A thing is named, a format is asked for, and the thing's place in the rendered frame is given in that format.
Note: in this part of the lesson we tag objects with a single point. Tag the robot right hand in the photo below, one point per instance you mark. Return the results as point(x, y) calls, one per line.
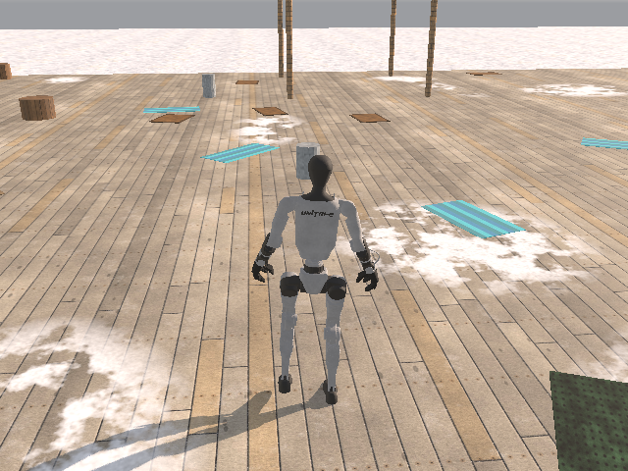
point(367, 277)

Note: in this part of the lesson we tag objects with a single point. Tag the humanoid robot torso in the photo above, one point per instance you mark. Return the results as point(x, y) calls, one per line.
point(316, 228)

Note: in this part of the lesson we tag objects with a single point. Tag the left robot upper arm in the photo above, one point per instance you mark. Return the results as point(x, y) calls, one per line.
point(286, 205)

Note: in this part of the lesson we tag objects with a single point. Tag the robot left hand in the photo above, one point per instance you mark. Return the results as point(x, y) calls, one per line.
point(256, 269)

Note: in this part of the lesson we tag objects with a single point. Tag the right robot forearm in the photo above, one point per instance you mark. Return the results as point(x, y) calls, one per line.
point(366, 259)

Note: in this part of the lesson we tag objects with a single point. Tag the right robot upper arm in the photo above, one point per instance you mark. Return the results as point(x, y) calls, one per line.
point(348, 209)

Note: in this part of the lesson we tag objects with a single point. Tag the right robot shin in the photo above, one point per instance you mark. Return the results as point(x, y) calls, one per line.
point(332, 360)

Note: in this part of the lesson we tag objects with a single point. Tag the left robot forearm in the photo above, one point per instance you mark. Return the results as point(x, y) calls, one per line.
point(265, 253)

